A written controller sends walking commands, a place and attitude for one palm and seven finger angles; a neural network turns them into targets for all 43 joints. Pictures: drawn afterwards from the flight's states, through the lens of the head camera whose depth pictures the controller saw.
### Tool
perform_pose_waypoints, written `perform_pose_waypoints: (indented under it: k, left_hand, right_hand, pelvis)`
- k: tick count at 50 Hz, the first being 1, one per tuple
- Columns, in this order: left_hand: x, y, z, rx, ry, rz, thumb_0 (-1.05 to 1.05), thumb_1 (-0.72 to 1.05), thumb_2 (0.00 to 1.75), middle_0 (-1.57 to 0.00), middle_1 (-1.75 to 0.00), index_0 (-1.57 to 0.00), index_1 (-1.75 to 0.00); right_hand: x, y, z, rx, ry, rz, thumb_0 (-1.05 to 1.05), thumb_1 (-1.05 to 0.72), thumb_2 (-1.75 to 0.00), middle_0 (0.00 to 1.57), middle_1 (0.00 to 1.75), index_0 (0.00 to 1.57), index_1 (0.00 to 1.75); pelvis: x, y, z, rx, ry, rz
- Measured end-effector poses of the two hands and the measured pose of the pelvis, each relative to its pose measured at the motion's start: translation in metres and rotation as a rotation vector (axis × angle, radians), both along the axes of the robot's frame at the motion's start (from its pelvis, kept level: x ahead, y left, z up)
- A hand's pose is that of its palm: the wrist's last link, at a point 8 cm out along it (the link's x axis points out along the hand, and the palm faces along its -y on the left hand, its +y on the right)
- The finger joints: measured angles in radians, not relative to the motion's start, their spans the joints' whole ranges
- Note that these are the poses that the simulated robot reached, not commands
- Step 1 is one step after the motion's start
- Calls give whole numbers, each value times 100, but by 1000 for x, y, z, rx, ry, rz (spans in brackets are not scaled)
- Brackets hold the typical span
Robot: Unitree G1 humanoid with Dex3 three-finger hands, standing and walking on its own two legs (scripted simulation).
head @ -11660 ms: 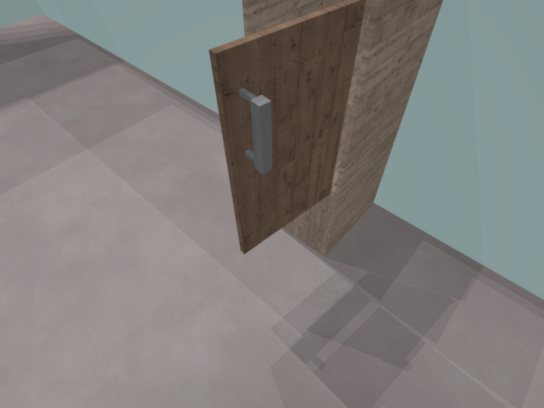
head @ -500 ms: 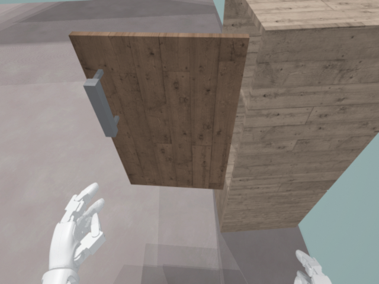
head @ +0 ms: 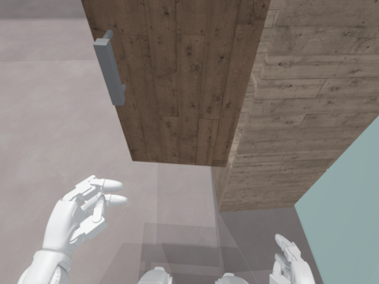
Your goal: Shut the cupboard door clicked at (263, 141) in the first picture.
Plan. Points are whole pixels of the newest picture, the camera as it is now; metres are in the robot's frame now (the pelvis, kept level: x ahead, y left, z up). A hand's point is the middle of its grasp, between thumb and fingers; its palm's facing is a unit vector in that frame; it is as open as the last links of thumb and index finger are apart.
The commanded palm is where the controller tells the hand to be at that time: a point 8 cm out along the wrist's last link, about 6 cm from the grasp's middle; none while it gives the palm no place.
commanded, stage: raise the hand and make a fist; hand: left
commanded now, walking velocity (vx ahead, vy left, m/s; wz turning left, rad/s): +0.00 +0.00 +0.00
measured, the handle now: (114, 69) +0.54 +0.21 +0.15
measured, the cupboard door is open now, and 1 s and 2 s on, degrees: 82 82 82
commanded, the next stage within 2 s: bring the fist close to the handle in 1.20 s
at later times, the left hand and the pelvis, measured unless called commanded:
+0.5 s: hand (80, 196) +0.24 +0.20 +0.12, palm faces +0.01 -1.00 -0.05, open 3.1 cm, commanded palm +0.21 +0.25 +0.13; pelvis +0.03 +0.01 +0.02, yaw +1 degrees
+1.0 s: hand (88, 175) +0.26 +0.18 +0.16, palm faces +0.00 -1.00 -0.05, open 3.1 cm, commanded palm +0.23 +0.23 +0.16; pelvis +0.03 -0.01 +0.04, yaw +0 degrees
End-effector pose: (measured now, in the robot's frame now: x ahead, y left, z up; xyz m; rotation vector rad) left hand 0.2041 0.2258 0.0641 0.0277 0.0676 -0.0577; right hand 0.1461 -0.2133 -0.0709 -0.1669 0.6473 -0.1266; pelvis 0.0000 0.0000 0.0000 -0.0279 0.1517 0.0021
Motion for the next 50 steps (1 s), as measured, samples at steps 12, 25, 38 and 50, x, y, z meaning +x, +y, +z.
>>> perform_pose_waypoints:
  k: [12,25,38,50]
  left_hand:
    - [1,20,26,14,-59,46,2,90,90,-90,-107,-91,-107]
    - [14,25,59,22,-95,63,2,90,90,-114,-133,-115,-133]
    - [29,21,89,35,-105,61,2,90,90,-128,-148,-129,-149]
    - [37,8,93,17,-82,52,2,90,90,-130,-150,-130,-150]
  right_hand:
    - [7,-8,14,-71,4,25,1,-90,-90,20,30,21,30]
    - [64,12,46,-34,-130,93,1,-90,-90,20,30,21,30]
    - [58,3,43,-5,-82,93,1,-90,-90,20,30,21,30]
    - [47,-27,46,-24,-73,38,1,-90,-90,20,30,21,30]
  pelvis:
    - [14,17,9,-4,-15,3]
    - [28,14,23,-4,-60,12]
    - [34,1,37,11,-102,15]
    - [34,-11,43,25,-118,3]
